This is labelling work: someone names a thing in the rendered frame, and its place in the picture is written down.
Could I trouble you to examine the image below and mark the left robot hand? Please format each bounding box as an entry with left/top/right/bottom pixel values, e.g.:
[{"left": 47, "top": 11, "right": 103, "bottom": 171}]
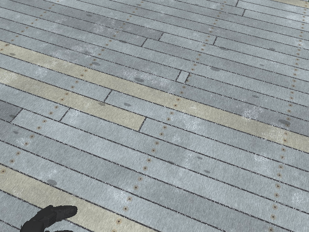
[{"left": 19, "top": 205, "right": 78, "bottom": 232}]

